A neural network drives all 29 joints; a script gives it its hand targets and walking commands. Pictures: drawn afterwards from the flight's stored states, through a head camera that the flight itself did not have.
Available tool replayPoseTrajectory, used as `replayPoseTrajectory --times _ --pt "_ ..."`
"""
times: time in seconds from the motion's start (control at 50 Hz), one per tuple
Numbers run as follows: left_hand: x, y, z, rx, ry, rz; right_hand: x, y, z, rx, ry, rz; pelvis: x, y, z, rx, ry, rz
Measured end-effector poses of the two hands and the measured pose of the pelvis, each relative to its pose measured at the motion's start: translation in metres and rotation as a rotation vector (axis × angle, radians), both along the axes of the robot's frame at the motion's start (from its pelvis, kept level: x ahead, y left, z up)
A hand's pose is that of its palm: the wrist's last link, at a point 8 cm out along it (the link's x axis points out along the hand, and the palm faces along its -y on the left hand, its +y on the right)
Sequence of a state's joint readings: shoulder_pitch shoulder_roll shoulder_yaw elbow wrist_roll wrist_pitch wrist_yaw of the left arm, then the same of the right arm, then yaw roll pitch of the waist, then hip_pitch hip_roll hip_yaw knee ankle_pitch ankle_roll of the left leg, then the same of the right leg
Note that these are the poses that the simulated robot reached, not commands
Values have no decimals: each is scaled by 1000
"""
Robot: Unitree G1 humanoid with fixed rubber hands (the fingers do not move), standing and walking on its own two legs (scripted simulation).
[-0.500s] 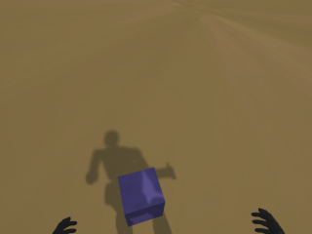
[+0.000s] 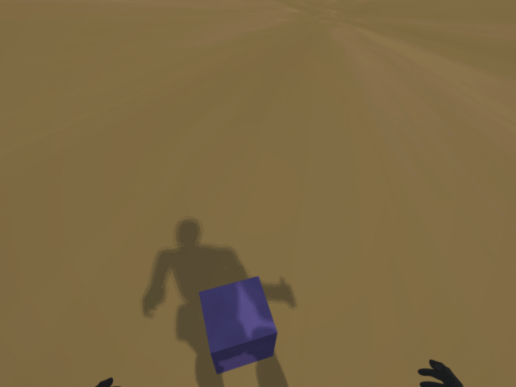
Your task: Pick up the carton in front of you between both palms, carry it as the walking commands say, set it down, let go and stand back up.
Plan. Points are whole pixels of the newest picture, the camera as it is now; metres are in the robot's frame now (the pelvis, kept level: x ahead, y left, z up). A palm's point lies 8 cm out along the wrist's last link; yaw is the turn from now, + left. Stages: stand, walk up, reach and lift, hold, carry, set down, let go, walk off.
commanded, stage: stand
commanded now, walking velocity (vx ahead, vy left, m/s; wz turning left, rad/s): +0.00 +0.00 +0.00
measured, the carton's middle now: (237, 325) +0.45 +0.07 -0.65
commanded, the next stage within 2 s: none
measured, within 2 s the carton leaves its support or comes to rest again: neither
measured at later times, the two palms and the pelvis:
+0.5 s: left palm out of the picture +0.06 +0.29 -0.11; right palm out of the picture +0.07 -0.30 -0.09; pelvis -0.02 +0.00 +0.00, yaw +0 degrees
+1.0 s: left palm out of the picture +0.06 +0.29 -0.11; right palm out of the picture +0.07 -0.31 -0.09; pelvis -0.02 -0.01 +0.01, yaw +1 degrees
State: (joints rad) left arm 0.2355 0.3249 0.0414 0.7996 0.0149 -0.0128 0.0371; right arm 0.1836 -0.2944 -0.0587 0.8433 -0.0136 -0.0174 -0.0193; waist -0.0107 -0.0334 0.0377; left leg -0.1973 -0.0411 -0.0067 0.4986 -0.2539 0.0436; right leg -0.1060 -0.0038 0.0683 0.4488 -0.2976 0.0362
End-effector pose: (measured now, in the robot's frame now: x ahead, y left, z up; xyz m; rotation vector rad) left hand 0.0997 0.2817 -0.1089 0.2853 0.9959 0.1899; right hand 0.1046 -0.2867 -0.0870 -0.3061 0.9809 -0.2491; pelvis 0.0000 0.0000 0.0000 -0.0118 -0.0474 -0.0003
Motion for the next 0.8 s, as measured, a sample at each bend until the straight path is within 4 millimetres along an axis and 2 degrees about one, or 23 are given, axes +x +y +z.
replayPoseTrajectory --times 0.44,0.8 --pt "-32 6 -1 20 72 15 -28 -11 -5 1 70 -11 -15 -4 4 2 -9 5" --pt "-43 6 0 30 107 28 -36 -19 -8 -3 108 -13 -18 -9 6 4 -8 10"
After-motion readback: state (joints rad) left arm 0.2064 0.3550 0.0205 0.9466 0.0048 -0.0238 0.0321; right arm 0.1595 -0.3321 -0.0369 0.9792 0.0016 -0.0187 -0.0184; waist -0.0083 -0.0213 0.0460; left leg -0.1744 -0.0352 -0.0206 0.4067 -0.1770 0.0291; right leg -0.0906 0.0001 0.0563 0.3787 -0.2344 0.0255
